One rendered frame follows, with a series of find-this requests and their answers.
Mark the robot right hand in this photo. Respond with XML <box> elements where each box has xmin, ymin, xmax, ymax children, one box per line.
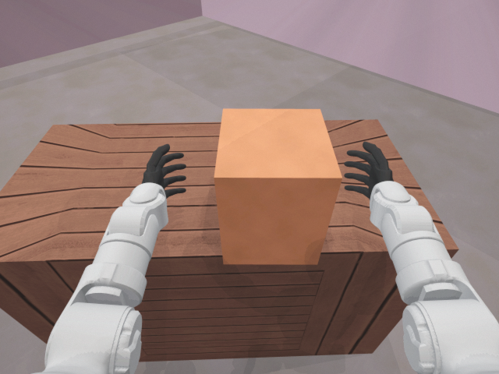
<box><xmin>344</xmin><ymin>142</ymin><xmax>394</xmax><ymax>199</ymax></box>

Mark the right robot upper arm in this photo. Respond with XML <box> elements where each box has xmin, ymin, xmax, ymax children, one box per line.
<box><xmin>402</xmin><ymin>299</ymin><xmax>499</xmax><ymax>374</ymax></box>

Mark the left robot upper arm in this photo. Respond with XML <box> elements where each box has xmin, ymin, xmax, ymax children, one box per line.
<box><xmin>32</xmin><ymin>302</ymin><xmax>142</xmax><ymax>374</ymax></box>

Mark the robot left hand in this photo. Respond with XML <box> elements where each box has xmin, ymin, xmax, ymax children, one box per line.
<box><xmin>142</xmin><ymin>144</ymin><xmax>186</xmax><ymax>199</ymax></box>

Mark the left robot forearm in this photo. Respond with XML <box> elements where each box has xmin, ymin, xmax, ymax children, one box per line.
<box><xmin>44</xmin><ymin>182</ymin><xmax>168</xmax><ymax>368</ymax></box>

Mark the carton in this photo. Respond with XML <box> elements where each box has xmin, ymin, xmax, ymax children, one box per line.
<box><xmin>214</xmin><ymin>109</ymin><xmax>342</xmax><ymax>265</ymax></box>

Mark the right robot forearm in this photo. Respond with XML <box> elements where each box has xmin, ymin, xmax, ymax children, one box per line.
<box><xmin>370</xmin><ymin>181</ymin><xmax>499</xmax><ymax>329</ymax></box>

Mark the pedestal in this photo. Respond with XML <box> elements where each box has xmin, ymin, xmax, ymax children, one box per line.
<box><xmin>0</xmin><ymin>119</ymin><xmax>459</xmax><ymax>362</ymax></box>

